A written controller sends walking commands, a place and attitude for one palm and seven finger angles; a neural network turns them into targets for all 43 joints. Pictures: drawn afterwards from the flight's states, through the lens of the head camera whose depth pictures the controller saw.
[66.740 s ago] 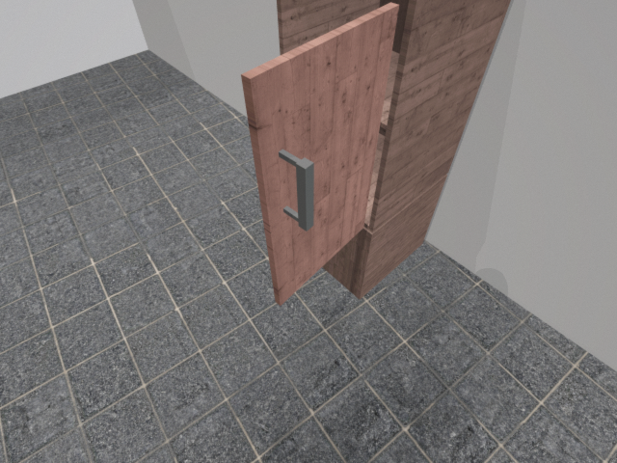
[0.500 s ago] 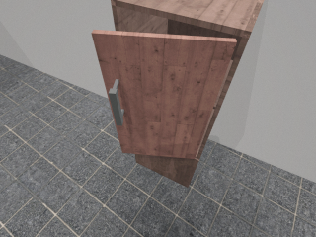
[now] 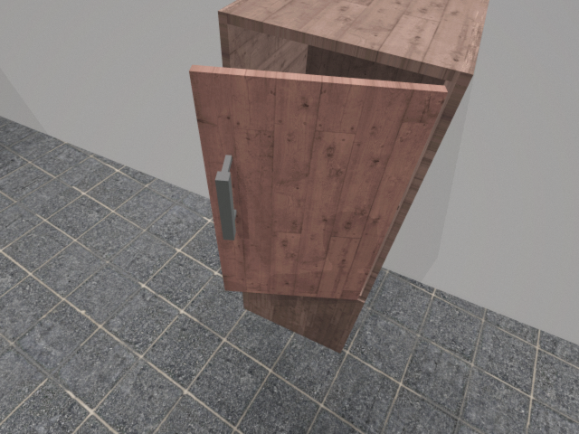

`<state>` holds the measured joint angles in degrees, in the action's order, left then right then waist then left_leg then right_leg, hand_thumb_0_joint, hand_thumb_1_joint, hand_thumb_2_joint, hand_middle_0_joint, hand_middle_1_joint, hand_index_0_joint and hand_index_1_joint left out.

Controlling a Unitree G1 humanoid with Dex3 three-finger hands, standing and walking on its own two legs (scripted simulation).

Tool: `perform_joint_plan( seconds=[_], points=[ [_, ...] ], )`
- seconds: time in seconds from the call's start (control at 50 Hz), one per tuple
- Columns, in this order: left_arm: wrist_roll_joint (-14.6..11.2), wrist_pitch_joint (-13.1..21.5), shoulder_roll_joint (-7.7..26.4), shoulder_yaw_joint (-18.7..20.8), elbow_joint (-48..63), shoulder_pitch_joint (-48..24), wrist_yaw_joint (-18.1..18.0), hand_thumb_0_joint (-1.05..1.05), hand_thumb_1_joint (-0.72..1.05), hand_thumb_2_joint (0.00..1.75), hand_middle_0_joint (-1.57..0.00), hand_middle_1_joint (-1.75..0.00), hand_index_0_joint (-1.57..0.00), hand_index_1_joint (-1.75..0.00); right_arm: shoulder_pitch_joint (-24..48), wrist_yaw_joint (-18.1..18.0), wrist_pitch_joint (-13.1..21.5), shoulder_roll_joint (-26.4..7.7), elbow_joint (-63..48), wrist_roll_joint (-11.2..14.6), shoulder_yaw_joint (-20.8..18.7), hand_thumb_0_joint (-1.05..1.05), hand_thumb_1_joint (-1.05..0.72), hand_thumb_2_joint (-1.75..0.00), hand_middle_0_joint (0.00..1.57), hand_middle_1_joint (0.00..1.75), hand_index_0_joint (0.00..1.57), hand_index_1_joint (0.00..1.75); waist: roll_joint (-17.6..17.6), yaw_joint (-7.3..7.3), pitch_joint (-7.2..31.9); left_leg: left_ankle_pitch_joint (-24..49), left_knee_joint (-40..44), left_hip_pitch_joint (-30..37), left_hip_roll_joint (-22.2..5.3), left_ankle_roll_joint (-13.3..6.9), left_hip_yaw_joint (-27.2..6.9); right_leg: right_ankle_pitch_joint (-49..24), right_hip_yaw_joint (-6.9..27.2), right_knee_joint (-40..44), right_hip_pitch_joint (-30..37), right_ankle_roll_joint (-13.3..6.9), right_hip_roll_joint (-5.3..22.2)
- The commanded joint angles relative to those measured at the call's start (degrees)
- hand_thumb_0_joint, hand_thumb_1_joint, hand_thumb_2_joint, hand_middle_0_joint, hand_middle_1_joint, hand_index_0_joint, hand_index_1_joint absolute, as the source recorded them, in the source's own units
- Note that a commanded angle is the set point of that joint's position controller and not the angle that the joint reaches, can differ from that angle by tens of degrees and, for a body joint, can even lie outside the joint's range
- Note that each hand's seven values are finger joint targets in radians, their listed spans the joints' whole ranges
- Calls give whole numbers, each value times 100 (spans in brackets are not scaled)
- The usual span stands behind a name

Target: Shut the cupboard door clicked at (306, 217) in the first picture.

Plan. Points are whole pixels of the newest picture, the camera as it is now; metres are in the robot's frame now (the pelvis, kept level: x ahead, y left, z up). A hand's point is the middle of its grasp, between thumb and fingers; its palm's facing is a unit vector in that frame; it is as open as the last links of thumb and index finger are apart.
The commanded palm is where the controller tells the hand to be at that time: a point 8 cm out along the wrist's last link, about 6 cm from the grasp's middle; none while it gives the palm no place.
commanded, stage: look again from close up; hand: left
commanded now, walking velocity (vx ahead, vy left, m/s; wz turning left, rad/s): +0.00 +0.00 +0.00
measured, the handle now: (228, 199) +0.47 +0.14 +0.03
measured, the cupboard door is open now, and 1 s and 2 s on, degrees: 22 22 22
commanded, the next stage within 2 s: raise the hand and make a fist in 0.50 s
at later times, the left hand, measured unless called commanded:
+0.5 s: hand out of the picture +0.02 +0.17 -0.17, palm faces +0.01 -0.97 -0.25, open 7.4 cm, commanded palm none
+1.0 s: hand out of the picture +0.10 +0.16 -0.06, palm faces +0.02 -1.00 +0.01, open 6.3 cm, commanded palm +0.08 +0.21 -0.05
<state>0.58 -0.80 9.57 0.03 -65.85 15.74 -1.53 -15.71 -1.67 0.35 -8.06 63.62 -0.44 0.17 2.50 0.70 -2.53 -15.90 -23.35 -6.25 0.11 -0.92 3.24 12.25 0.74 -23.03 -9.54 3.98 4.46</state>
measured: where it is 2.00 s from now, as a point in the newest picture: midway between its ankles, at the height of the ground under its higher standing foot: outside the picture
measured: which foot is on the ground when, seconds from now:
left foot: down 0.00-1.00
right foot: down 0.00-1.00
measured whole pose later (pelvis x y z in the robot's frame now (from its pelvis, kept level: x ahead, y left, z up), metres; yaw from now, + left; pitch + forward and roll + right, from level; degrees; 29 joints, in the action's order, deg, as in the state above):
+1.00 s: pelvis -0.08 -0.04 -0.10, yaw +3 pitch +9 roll +1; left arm -18.1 26.8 12.4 9.1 -7.8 22.9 21.8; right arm -10.8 -2.3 18.2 -16.1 27.5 1.6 -3.4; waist 1.5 1.0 6.8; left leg -29.6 -69.1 -48.8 -0.8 2.0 -1.4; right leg 27.4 -0.3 -69.1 -51.2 0.7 3.0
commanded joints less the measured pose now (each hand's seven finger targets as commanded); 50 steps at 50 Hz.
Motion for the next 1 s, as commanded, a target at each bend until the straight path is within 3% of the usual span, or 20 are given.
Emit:
perform_joint_plan(
  seconds=[0.0,0.02,0.04,0.08,0.1,0.14,0.22,0.56,0.58,0.6,0.62,0.64,0.66,0.68,0.72,0.76,0.82,0.86,0.92,0.98],
  points=[
    [7,75,404,90,111,287,-32,0,90,90,-20,-30,-20,-30,-396,-82,98,-666,-114,25,-150,0,-90,-90,20,30,20,30,-288,-20,-133,1444,539,-353,-586,22,-460,-955,96,178,184,-398,118],
    [75,241,556,8,26,540,-279,0,90,90,-20,-30,-20,-30,34,11,200,-923,-474,82,-131,0,-90,-90,20,30,20,30,-1028,44,-120,2470,-371,-582,-728,137,-241,-1601,162,-116,-51,-431,334],
    [52,342,828,42,116,535,-238,0,90,90,-20,-30,-20,-30,81,49,210,-799,-595,37,-74,0,-90,-90,20,30,20,30,-1039,-10,-224,2326,-317,-794,-457,161,-272,-2285,52,-294,-49,-472,380],
    [32,311,642,29,282,463,-164,0,90,90,-20,-30,-20,-30,-423,-9,289,-693,-557,-27,-138,0,-90,-90,20,30,20,30,-896,-60,848,2687,-374,-342,-593,49,-480,-1558,3,-772,268,-522,213],
    [26,290,591,21,323,416,-144,0,90,90,-20,-30,-20,-30,-430,-35,274,-730,-594,-3,-160,0,-90,-90,20,30,20,30,-714,-77,870,2810,-384,-259,-646,8,-519,-1310,-54,-745,181,-511,162],
    [33,253,542,15,375,292,-124,0,90,90,-20,-30,-20,-30,-382,-45,225,-743,-638,-5,-180,0,-90,-90,20,30,20,30,-222,-83,484,2416,-346,-417,-659,-56,-551,-1118,-69,-653,-39,-494,127],
    [32,210,568,12,497,191,-96,0,90,90,-20,-30,-20,-30,-237,3,151,-765,-684,-13,-192,0,-90,-90,20,30,20,30,-47,-86,-245,920,15,-819,-517,-69,-581,-534,126,-382,-403,-480,120],
    [19,222,882,74,692,9,-27,0,90,90,-20,-30,-20,-30,-119,62,136,-900,-502,-28,-156,0,-90,-90,20,30,20,30,-173,-80,-204,349,288,-736,-456,11,-470,68,318,150,-373,-505,149],
    [55,262,823,83,479,427,-261,0,90,90,-20,-30,-20,-30,173,82,145,-1006,-761,5,-141,0,-90,-90,20,30,20,30,249,61,-337,812,-655,-1064,-679,152,-229,-1868,341,-211,-328,-452,400],
    [-695,1998,4612,2982,9838,-4793,-147,0,90,90,-20,-30,-20,-30,-61,-559,1259,-2065,-2316,-70,-475,0,-90,-90,20,30,20,30,-30,-704,1934,1833,-859,733,-416,-10,-336,-1614,63,-1049,200,-476,-120],
    [-728,1419,999,238,7579,-214,-73,0,90,90,-22,-32,-22,-32,633,-550,1571,-1171,-2450,295,-172,0,-90,-90,20,30,20,30,-2157,-12,2725,2379,-889,613,-76,4,-92,-644,-415,-1455,-378,-527,-376],
    [-1182,622,-150,11,7429,1060,-70,0,90,90,-24,-34,-24,-34,835,-434,1833,-1108,-2663,237,-139,0,-90,-90,20,30,20,30,-2175,85,2231,2479,-571,-120,-127,241,-164,-370,-763,-1212,-358,-515,-394],
    [-1023,763,277,252,7101,28,-236,0,90,90,-25,-36,-25,-36,561,-351,2071,-1102,-2524,320,-191,0,-90,-90,20,30,20,30,-1050,-383,705,1021,-648,-1043,-62,216,-427,-107,-734,-1059,-960,-413,-380],
    [-1071,1044,272,465,6725,-3,-188,0,90,90,-27,-38,-27,-38,477,-304,2154,-1193,-2620,245,-323,0,-90,-90,20,30,20,30,-517,-452,-195,-212,-678,-1745,43,196,-501,627,-735,-908,-1600,-379,-385],
    [-1192,1908,179,702,5738,755,217,0,90,90,-31,-42,-31,-42,601,-193,2272,-1209,-2916,118,-401,0,-90,-90,20,30,20,30,788,-247,-539,-1114,-1308,-2758,179,189,-461,1997,-714,-1214,-2539,-380,-392],
    [-1391,2940,231,985,5227,1368,955,0,90,90,-35,-46,-35,-46,588,5,2348,-1147,-3233,57,-494,0,-90,-90,20,30,20,30,857,121,88,-1069,-2116,-3381,276,276,-283,2452,-464,-1800,-2853,-478,-295],
    [-1643,4147,828,1449,5288,1269,2171,0,90,90,-40,-52,-40,-52,752,116,2340,-1288,-3747,70,-626,0,-90,-90,20,30,20,30,834,254,1010,-1182,-3323,-4373,264,190,-192,2913,316,-2494,-3031,-589,-128],
    [-1906,3812,997,1555,5715,1278,2526,0,90,90,-44,-56,-44,-56,915,93,2220,-1326,-4237,199,-609,0,-90,-90,20,30,20,30,46,407,1392,-1452,-3437,-4559,345,92,-67,3329,587,-2520,-2967,-590,-93],
    [-2130,3061,1087,1472,7122,652,2515,0,90,90,-49,-62,-49,-62,893,-85,2099,-1339,-4727,301,-518,0,-90,-90,20,30,20,30,-250,279,1708,-1810,-3411,-4431,298,10,-172,3574,535,-2619,-3186,-518,-231],
    [-1990,3033,1148,1318,8537,84,2022,0,90,90,-55,-68,-55,-68,677,-247,2069,-1257,-4714,263,-422,0,-90,-90,20,30,20,30,-393,23,1712,-1940,-3492,-4339,155,-42,-400,3383,394,-2820,-3487,-505,-373]
  ],
)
